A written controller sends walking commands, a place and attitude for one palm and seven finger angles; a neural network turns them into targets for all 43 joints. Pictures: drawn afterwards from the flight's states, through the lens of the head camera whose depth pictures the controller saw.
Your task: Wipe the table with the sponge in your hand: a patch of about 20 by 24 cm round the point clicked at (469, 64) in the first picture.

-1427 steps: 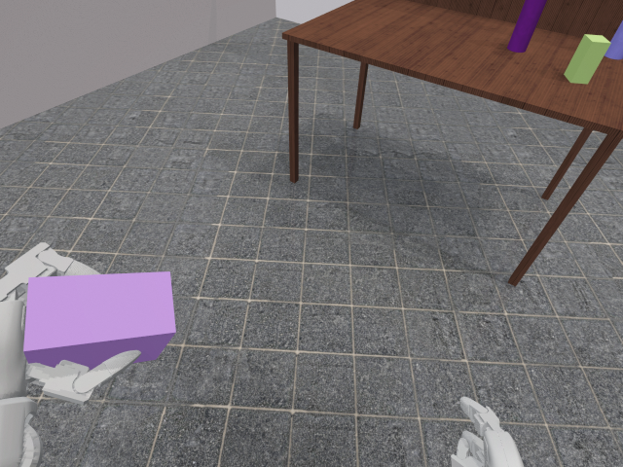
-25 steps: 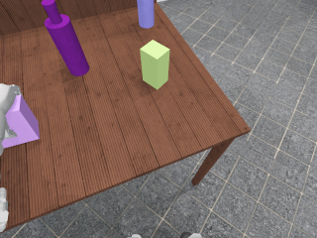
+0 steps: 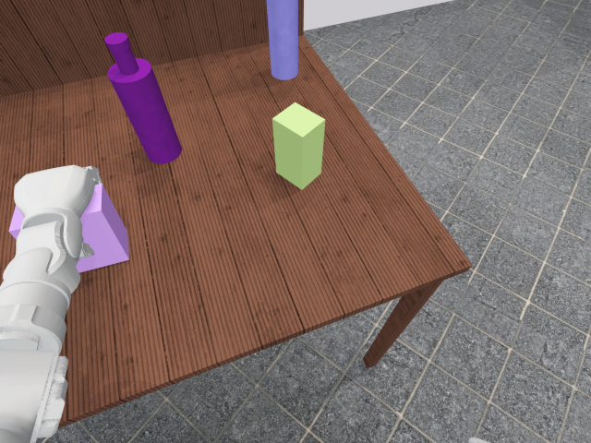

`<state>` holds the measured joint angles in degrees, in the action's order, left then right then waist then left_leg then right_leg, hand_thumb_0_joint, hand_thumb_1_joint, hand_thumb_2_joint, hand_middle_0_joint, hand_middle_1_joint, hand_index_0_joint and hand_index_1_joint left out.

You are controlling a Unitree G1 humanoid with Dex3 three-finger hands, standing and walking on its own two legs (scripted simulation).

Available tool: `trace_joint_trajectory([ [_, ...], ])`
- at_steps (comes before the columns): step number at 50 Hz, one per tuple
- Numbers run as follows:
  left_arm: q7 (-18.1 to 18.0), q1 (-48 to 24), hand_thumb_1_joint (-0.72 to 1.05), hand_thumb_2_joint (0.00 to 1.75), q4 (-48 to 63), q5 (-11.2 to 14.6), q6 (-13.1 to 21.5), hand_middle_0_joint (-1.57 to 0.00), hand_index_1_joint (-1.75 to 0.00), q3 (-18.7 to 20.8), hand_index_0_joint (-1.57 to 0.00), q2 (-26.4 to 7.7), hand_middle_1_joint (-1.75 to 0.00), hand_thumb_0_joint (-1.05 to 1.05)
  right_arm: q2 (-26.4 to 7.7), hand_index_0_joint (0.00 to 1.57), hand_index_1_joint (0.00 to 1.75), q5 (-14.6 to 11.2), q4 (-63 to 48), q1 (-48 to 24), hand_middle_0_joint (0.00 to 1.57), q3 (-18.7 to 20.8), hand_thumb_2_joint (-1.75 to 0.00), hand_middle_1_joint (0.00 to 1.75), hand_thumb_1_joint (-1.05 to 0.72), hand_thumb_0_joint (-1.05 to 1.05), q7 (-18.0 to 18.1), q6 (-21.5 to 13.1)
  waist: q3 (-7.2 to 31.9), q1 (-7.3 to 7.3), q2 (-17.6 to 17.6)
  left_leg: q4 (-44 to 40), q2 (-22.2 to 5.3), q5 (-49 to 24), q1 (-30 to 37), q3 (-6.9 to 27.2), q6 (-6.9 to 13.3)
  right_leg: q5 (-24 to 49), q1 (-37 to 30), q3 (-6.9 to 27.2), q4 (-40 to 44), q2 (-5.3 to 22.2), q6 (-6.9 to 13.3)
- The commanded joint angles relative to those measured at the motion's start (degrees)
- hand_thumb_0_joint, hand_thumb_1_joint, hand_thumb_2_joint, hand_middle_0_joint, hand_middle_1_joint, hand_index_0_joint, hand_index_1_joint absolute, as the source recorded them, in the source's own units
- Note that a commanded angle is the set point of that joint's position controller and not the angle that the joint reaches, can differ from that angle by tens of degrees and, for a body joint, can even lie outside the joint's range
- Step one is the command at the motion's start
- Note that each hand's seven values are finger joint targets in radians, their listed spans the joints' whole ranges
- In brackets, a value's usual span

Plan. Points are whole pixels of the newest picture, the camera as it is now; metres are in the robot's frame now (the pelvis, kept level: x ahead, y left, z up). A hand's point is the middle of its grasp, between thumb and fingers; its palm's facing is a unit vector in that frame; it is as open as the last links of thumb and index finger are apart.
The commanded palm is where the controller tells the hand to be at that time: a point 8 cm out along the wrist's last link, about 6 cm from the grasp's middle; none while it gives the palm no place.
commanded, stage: wipe back along the middle lane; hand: left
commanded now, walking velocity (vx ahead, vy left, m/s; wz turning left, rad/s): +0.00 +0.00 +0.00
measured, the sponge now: (81, 239) +0.38 +0.36 +0.00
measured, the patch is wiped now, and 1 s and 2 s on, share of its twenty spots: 0.50 0.85 0.95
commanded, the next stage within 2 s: slide across to the third lane in 1.74 s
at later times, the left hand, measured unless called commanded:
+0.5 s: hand (94, 232) +0.37 +0.31 +0.04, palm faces -0.08 +0.01 -1.00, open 9.9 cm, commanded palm +0.35 +0.28 +0.07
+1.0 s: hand (99, 258) +0.33 +0.29 +0.04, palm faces -0.03 -0.01 -1.00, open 9.9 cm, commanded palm +0.29 +0.27 +0.07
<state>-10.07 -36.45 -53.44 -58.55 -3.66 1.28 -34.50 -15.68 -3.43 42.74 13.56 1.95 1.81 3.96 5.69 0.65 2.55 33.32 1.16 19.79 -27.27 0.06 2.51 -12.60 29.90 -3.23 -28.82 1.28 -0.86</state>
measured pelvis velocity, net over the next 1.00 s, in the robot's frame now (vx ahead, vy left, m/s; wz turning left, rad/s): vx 0.00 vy -0.01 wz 0.00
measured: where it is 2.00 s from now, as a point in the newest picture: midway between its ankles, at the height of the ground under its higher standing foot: outside the picture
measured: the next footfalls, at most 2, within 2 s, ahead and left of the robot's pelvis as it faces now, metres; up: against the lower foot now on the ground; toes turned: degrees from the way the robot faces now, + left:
none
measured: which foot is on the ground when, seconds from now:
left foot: down 0.00-1.00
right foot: down 0.00-1.00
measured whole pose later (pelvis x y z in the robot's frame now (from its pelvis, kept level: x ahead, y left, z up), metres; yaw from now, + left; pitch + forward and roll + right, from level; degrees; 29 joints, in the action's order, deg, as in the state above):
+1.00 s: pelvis +0.00 -0.01 +0.00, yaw +0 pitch +9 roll -1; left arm -11.6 -15.9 -26.6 -56.1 -17.6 -4.0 -24.9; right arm -16.7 -4.5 39.0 9.2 1.2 1.8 4.7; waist 6.0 3.6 3.9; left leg 31.0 1.0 19.8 -20.0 -0.2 1.8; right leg -13.9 24.0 -2.9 -29.2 1.0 -0.2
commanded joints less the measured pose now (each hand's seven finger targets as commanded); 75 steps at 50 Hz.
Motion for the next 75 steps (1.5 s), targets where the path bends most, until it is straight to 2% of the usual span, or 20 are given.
trace_joint_trajectory([
  [1, -0.7, -20.2, 0.1, 1.3, 7.4, -0.2, -0.4, -1.2, -1.6, 0.2, -1.2, -10.4, -1.6, 0.0, -9.8, 0.2, 0.3, 0.3, -3.4, 4.5, 0.2, 3.1, -0.9, 0.3, -0.9, 0.0, 0.9, -1.1, 17.6, -3.27, -0.7, -2.2, -1.4, -29.8, 9.5, 2.1, -2.1, 17.8, -10.8, 0.8, 0.0, -2.2, 4.1],
  [3, -0.4, -21.8, 0.1, 1.3, 7.9, -0.1, -0.3, -1.2, -1.6, 0.3, -1.2, -10.7, -1.6, 0.0, -9.8, 0.2, 0.3, 0.2, -3.0, 4.6, 0.2, 3.1, -0.9, 0.3, -0.9, 0.0, 1.1, -1.2, 17.6, -3.45, 0.3, -2.5, -1.5, -29.2, 10.1, 2.3, -2.0, 17.1, -10.3, 0.9, 0.4, -2.1, 4.3],
  [5, 0.1, -18.6, 0.1, 1.3, 9.0, 0.3, -0.2, -1.2, -1.6, -2.1, -1.2, -7.0, -1.6, 0.0, -9.3, 0.2, 0.3, 0.4, -3.6, 4.4, 0.2, 3.2, -0.9, 0.3, -0.9, 0.0, 0.9, -1.3, 19.6, -2.64, 2.2, -2.0, -1.4, -32.1, 11.7, 2.2, -2.2, 17.9, -10.8, 0.8, 0.0, -2.2, 4.3],
  [7, 0.4, -14.4, 0.1, 1.3, 8.0, 0.9, -0.1, -1.2, -1.6, -0.9, -1.2, -7.1, -1.6, 0.0, -9.6, 0.2, 0.3, 0.4, -3.5, 4.1, 0.2, 3.3, -0.9, 0.3, -0.9, 0.0, 0.9, -0.9, 19.2, -2.13, -1.0, -1.9, -1.4, -31.5, 10.8, 1.9, -2.0, 18.9, -12.0, 0.9, 0.3, -2.3, 4.2],
  [14, -0.3, -8.4, 0.1, 1.3, 12.2, 1.7, -1.7, -1.2, -1.6, -2.5, -1.2, -3.3, -1.6, 0.0, -9.5, 0.2, 0.3, 0.0, -4.9, 1.4, 0.2, 3.2, -0.9, 0.3, -0.9, 0.0, 0.4, -0.5, 16.5, -0.9, -1.3, -3.0, -1.5, -30.2, 10.0, 2.2, -1.9, 17.4, -12.1, 0.5, 0.4, -2.2, 4.3],
  [18, -1.1, -4.9, 0.1, 1.3, 13.1, 1.6, -3.7, -1.2, -1.6, -0.4, -1.2, -4.6, -1.6, 0.0, -9.6, 0.2, 0.3, -0.1, -5.2, 0.0, 0.2, 3.2, -0.9, 0.3, -0.9, 0.0, 0.3, -0.5, 16.6, 0.25, -2.2, -3.8, -1.3, -28.2, 9.3, 2.1, -1.8, 17.1, -13.9, 0.6, 0.5, -2.0, 4.5],
  [20, -0.9, -4.8, 0.1, 1.3, 14.2, 1.8, -4.7, -1.2, -1.6, -4.1, -1.2, -0.6, -1.6, 0.0, -9.2, 0.2, 0.3, -0.3, -5.7, -1.0, 0.2, 3.0, -0.9, 0.3, -0.9, 0.0, 0.3, -0.6, 15.5, -0.48, -2.3, -3.8, -1.2, -27.2, 9.5, 1.7, -1.7, 17.0, -13.4, 0.4, 0.6, -1.9, 4.2],
  [25, -0.4, -1.7, 0.1, 1.3, 14.1, 1.9, -7.2, -1.2, -1.6, -5.0, -1.2, 1.0, -1.6, 0.0, -9.1, 0.2, 0.3, -0.5, -6.7, -2.7, 0.2, 2.5, -0.9, 0.3, -0.9, 0.0, 0.3, -0.4, 12.4, -0.19, -4.1, -4.6, -0.9, -23.1, 8.4, 1.8, -1.5, 14.1, -12.7, 0.0, 1.0, -1.9, 4.2],
  [31, 0.4, 1.9, 0.1, 1.3, 14.2, 1.4, -9.0, -1.2, -1.6, -4.7, -1.2, 0.9, -1.6, 0.0, -9.0, 0.2, 0.3, -0.5, -7.9, -3.5, 0.2, 2.1, -0.9, 0.3, -0.9, 0.0, 0.6, -0.3, 12.9, 0.54, -5.3, -4.2, -0.3, -21.8, 7.5, 1.2, -1.1, 15.2, -14.2, 0.2, 0.6, -1.8, 4.3],
  [33, 0.7, 3.4, 0.1, 1.3, 16.6, 1.6, -9.2, -1.2, -1.6, -3.3, -1.2, -0.2, -1.6, 0.0, -9.1, 0.2, 0.3, -0.6, -8.6, -4.5, 0.2, 2.0, -0.9, 0.3, -0.9, 0.0, 0.6, -0.2, 13.6, 1.15, -3.0, -4.1, -0.4, -23.2, 8.2, 1.3, -1.4, 16.1, -14.7, 0.5, 0.3, -1.8, 4.6],
  [41, 1.1, 14.8, 0.1, 1.3, 25.4, 3.4, -11.2, -1.2, -1.6, -3.7, -1.2, 2.8, -1.6, 0.0, -8.5, 0.2, 0.3, -0.7, -11.0, -6.7, 0.2, 1.9, -0.9, 0.3, -0.9, 0.0, 0.3, -1.0, 13.4, 2.34, -5.9, -4.0, -0.5, -26.4, 8.9, 1.1, -1.2, 19.9, -17.5, 0.3, 0.2, -1.8, 4.0],
  [44, 1.0, 13.7, 0.1, 1.3, 28.0, 3.3, -12.8, -1.2, -1.6, -5.1, -1.2, 4.1, -1.6, 0.0, -8.3, 0.2, 0.3, -0.8, -11.0, -7.9, 0.2, 1.7, -0.9, 0.3, -0.9, 0.0, 0.4, -1.1, 11.1, 2.12, -3.5, -4.6, -0.6, -25.6, 9.5, 1.4, -1.6, 17.4, -16.0, 0.0, 0.3, -1.8, 4.2],
  [55, 2.0, 23.1, 0.1, 1.3, 34.4, 3.8, -15.5, -1.2, -1.6, -5.8, -1.2, 6.0, -1.6, 0.0, -7.8, 0.2, 0.3, -0.8, -12.4, -9.9, 0.2, 1.1, -0.9, 0.3, -0.9, 0.0, 0.4, -2.5, 10.8, 3.31, -4.3, -4.7, -0.6, -27.2, 10.8, 1.7, -1.8, 18.4, -17.6, 0.1, 0.0, -1.9, 4.2],
  [58, 1.7, 25.8, 0.1, 1.3, 36.4, 4.2, -16.0, -1.2, -1.6, -2.4, -1.2, 2.8, -1.6, 0.0, -8.2, 0.2, 0.3, -0.6, -12.6, -10.5, 0.2, 1.1, -0.9, 0.3, -0.9, 0.0, 0.4, -2.6, 10.7, 4.09, -4.8, -5.0, -0.7, -26.9, 10.5, 1.8, -1.8, 19.3, -18.7, 0.8, 0.2, -2.0, 4.2],
  [61, 1.9, 26.9, 0.1, 1.3, 38.9, 4.4, -16.5, -1.2, -1.6, -6.1, -1.2, 7.1, -1.6, 0.0, -7.6, 0.2, 0.3, -0.6, -13.1, -11.0, 0.2, 0.9, -0.9, 0.3, -0.9, 0.0, 0.1, -3.0, 9.5, 3.66, -4.9, -5.1, -0.9, -27.7, 11.0, 1.9, -1.9, 18.7, -17.8, 0.2, 0.1, -2.0, 4.0],
  [63, 1.5, 29.0, 0.1, 1.3, 40.0, 4.4, -17.0, -1.2, -1.6, -3.7, -1.2, 4.8, -1.6, 0.0, -7.7, 0.2, 0.3, -0.6, -13.1, -11.7, 0.2, 0.9, -0.9, 0.3, -0.9, 0.0, 0.0, -3.1, 9.7, 4.34, -4.0, -5.2, -0.9, -27.3, 11.3, 2.1, -2.1, 18.3, -18.2, 0.7, 0.2, -2.1, 4.3],
  [64, 1.7, 27.7, 0.1, 1.3, 41.3, 4.5, -17.1, -1.2, -1.6, -6.7, -1.2, 7.9, -1.6, 0.0, -7.3, 0.2, 0.3, -0.5, -13.4, -11.6, 0.2, 0.7, -0.9, 0.3, -0.9, 0.0, 0.0, -3.2, 9.5, 3.62, -4.5, -5.1, -0.9, -27.3, 11.4, 1.9, -2.0, 18.7, -18.0, 0.3, 0.0, -2.0, 4.1],
  [68, 1.3, 32.0, 0.1, 1.3, 43.4, 4.8, -17.7, -1.2, -1.6, -4.2, -1.2, 6.0, -1.6, 0.0, -7.5, 0.2, 0.3, -0.5, -13.6, -12.7, 0.2, 0.7, -0.9, 0.3, -0.9, 0.0, 0.0, -3.3, 9.3, 4.52, -4.3, -5.5, -1.0, -26.9, 11.4, 2.2, -2.1, 18.7, -18.7, 1.0, 0.2, -2.0, 4.2],
  [69, 1.3, 32.0, 0.1, 1.3, 44.6, 5.1, -17.9, -1.2, -1.6, -6.2, -1.2, 8.4, -1.6, 0.0, -7.1, 0.2, 0.3, -0.5, -13.9, -12.5, 0.2, 0.7, -0.9, 0.3, -0.9, 0.0, -0.1, -3.5, 9.9, 4.29, -5.3, -5.3, -1.0, -27.4, 11.7, 2.0, -1.9, 19.0, -19.0, 0.4, -0.1, -2.0, 4.0],
  [75, 1.2, 31.6, 0.1, 1.3, 44.9, 4.8, -19.1, -1.2, -1.6, -7.9, -1.2, 9.7, -1.6, 0.0, -6.8, 0.2, 0.3, -0.6, -13.8, -13.7, 0.2, 0.4, -0.9, 0.3, -0.9, 0.0, 0.1, -3.6, 6.8, 3.98, -5.9, -6.1, -0.9, -22.1, 11.3, 2.0, -1.8, 14.3, -17.0, 0.5, 0.7, -2.2, 4.2],
])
